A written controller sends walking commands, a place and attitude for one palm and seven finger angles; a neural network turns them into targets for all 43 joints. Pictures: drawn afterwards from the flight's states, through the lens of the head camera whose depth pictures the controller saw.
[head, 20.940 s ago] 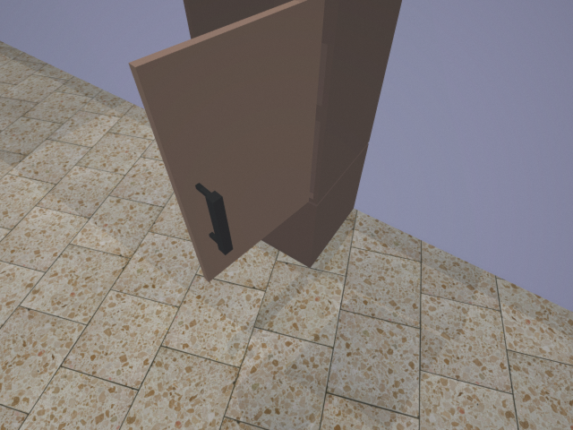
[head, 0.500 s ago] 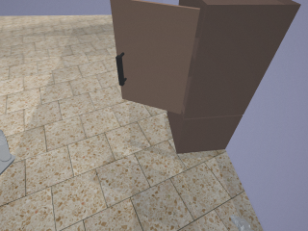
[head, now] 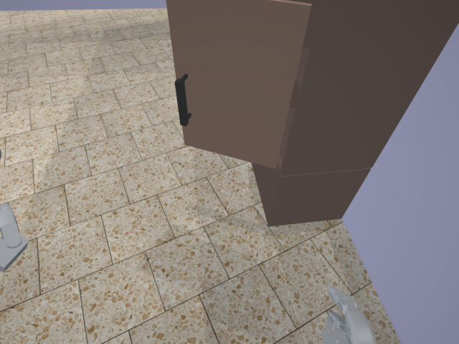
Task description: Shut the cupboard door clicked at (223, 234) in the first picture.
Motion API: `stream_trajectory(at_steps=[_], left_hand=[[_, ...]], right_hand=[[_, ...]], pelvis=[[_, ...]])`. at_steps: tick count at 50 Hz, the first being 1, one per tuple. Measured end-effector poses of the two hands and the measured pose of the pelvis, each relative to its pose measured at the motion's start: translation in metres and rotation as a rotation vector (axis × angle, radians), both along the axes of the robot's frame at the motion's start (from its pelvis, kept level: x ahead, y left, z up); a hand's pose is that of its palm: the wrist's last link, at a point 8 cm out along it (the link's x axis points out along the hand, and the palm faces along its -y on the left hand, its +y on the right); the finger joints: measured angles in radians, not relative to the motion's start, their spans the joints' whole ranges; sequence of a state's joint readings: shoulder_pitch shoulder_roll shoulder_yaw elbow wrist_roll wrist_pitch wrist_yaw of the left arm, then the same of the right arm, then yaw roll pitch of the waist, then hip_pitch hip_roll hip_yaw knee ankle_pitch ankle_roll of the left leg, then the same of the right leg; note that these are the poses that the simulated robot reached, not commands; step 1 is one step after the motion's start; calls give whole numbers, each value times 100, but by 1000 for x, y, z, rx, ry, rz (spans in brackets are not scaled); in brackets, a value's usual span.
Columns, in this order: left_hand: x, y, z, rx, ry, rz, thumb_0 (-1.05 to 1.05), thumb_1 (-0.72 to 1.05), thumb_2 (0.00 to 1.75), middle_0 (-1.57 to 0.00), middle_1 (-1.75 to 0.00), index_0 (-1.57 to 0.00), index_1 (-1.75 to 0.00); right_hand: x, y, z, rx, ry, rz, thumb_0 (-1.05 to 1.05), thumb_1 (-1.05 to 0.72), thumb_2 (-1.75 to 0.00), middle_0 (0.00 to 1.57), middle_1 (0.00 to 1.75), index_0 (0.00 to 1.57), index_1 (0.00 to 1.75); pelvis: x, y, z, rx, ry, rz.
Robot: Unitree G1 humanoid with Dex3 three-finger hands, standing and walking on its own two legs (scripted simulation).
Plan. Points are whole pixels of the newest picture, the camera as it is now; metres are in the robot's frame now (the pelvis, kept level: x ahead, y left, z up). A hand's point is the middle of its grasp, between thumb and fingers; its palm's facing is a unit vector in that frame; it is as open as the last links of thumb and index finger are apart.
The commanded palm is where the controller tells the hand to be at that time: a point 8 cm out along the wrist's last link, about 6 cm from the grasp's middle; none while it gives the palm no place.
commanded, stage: stop stepping back and stand still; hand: left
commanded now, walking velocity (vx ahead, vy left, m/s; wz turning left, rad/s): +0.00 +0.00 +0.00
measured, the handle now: (184, 100) +0.90 +0.20 -0.09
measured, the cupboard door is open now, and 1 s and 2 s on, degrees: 63 63 63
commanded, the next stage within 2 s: let the arm hang, fingers relaxed in 0.38 s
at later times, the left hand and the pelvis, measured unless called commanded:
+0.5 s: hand (14, 253) +0.20 +0.28 +0.15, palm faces +0.40 -0.79 -0.47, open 7.4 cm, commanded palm none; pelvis -0.01 +0.01 +0.00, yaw +1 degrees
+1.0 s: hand out of the picture -0.09 +0.19 -0.17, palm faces +0.05 -0.97 -0.22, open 7.2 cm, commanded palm none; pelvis -0.03 +0.01 +0.01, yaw +2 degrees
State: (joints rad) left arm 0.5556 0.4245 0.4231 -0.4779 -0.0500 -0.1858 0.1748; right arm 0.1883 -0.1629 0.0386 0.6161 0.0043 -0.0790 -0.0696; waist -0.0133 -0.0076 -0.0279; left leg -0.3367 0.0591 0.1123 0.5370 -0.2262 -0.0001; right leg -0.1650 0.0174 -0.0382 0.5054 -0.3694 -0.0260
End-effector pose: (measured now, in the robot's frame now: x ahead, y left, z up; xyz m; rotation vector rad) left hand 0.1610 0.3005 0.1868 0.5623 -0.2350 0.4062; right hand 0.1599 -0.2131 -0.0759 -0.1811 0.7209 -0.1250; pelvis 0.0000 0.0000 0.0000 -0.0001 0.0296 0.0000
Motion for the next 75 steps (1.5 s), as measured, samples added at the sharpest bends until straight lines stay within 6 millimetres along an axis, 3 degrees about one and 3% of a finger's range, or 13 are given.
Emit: stream_trajectory(at_steps=[8, 19, 25, 27, 31, 35, 38, 39, 47, 53, 58, 70, 75], left_hand=[[4, 7, -11, -55, 28, 12, 1, 88, 90, -21, -30, -22, -30], [0, 11, -3, -32, 15, -6, 1, 88, 90, -21, -30, -22, -30], [-7, 13, -13, -35, 59, -5, 1, 89, 90, -21, -30, -22, -30], [0, 16, -52, -83, 221, -6, 1, 89, 90, -20, -30, -21, -30], [-11, 7, -173, -267, 705, 39, 0, 90, 90, -20, -30, -20, -30], [-71, -34, -272, -440, 1118, 55, 1, 90, 90, -19, -30, -20, -30], [-126, -68, -315, -572, 1337, 75, 1, 91, 90, -20, -30, -20, -30], [-140, -67, -321, -605, 1355, 131, 0, 95, 90, -20, -30, -21, -30], [-235, -59, -326, -654, 1593, 301, -1, 97, 90, -20, -30, -21, -30], [-264, -60, -318, -650, 1673, 356, 0, 93, 90, -20, -30, -21, -30], [-257, -67, -318, -651, 1657, 341, 0, 91, 90, -20, -30, -20, -30], [-200, -92, -328, -675, 1541, 220, 0, 91, 90, -20, -30, -20, -30], [-196, -90, -328, -671, 1546, 224, 1, 92, 90, -20, -30, -21, -30]], right_hand=[[2, 0, 3, -32, 24, -4, 1, -90, -90, 21, 30, 20, 30], [-18, -13, 6, -70, 40, -52, 1, -90, -90, 21, 30, 20, 30], [-28, -14, 1, -57, 46, -39, 1, -90, -90, 21, 30, 20, 30], [-30, -16, -11, -42, 74, 22, 1, -90, -90, 21, 30, 20, 30], [-41, -23, -35, -34, 165, 51, 1, -90, -90, 21, 30, 20, 30], [-72, -26, -45, -34, 273, 20, 1, -90, -90, 21, 30, 20, 30], [-106, -25, -48, -42, 393, -4, 1, -90, -90, 21, 30, 20, 30], [-118, -25, -49, -45, 439, -10, 1, -90, -90, 20, 30, 20, 30], [-196, -17, -57, -18, 712, -72, 1, -90, -90, 20, 30, 20, 30], [-216, -7, -64, 27, 757, -107, 1, -90, -90, 20, 30, 20, 30], [-214, 1, -68, 55, 745, -115, 1, -90, -90, 20, 30, 20, 30], [-196, 9, -68, 73, 691, -118, 1, -91, -90, 20, 30, 20, 30], [-195, 8, -66, 71, 693, -126, 1, -91, -90, 20, 30, 20, 30]], pelvis=[[5, 6, 2, -2, 3, 1], [-1, 10, 3, -8, 5, 2], [-8, 12, 3, -14, 2, 10], [-15, 16, 0, -15, 1, 20], [-27, 20, -5, -10, -11, 26], [-31, 17, -6, 0, -29, 25], [-32, 13, -4, 0, -39, 26], [-32, 10, -3, -2, -40, 30], [-31, 5, 4, -14, -44, 36], [-30, 6, 6, -11, -53, 26], [-29, 7, 6, -7, -58, 20], [-23, 6, 7, 0, -57, 13], [-19, 5, 7, 1, -55, 12]])
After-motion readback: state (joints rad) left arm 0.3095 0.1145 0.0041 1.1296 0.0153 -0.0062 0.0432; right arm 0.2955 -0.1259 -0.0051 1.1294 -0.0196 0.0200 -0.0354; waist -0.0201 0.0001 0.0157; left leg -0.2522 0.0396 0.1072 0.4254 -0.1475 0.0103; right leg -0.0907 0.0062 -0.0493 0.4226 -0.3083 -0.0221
